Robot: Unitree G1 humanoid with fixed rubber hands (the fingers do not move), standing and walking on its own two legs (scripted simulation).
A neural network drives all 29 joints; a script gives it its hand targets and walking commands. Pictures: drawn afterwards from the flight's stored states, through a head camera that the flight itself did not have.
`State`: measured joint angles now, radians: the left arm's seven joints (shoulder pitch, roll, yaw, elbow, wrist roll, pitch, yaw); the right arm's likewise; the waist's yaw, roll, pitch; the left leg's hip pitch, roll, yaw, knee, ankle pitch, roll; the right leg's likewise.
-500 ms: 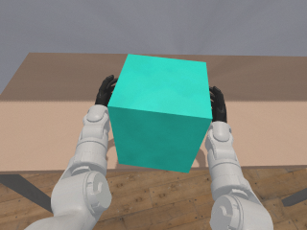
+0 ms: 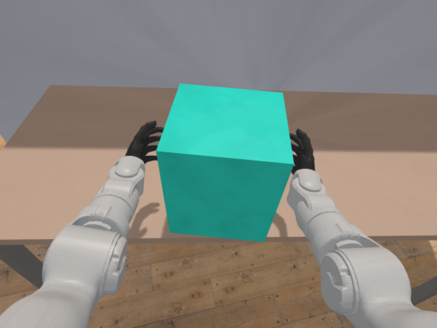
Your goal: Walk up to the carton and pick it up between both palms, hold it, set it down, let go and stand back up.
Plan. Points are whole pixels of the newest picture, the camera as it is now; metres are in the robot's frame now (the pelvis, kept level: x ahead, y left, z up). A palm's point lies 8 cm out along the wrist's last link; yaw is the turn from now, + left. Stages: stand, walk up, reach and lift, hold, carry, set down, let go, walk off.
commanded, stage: set down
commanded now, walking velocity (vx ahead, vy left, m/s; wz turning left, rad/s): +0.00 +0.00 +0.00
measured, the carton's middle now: (223, 165) +0.44 -0.01 +0.06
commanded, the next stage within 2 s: none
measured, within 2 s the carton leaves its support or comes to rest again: neither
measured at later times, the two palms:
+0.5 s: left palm (123, 181) +0.38 +0.18 +0.10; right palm (317, 197) +0.33 -0.17 +0.09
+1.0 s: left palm (105, 208) +0.34 +0.21 +0.07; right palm (335, 227) +0.28 -0.19 +0.08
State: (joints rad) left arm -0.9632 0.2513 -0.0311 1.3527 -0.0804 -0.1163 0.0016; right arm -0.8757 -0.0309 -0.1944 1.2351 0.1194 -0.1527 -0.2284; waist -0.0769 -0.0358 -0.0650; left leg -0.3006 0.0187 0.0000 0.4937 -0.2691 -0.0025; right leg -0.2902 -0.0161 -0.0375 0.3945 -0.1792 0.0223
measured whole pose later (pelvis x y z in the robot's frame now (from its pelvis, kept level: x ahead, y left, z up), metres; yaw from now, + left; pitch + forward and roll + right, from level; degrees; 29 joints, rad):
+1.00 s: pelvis -0.03 +0.00 +0.00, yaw +0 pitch +1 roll -1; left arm -0.42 0.30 0.11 0.56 -0.14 0.17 -0.10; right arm -0.28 -0.04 -0.03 0.41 0.22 0.04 -0.28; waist -0.08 -0.04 -0.03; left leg -0.27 0.02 0.00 0.47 -0.22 0.00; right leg -0.26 -0.01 -0.04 0.36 -0.12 0.02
